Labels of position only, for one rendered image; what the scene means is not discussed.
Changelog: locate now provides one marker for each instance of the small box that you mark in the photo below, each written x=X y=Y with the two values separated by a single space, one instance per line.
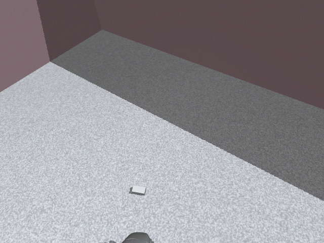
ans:
x=139 y=190

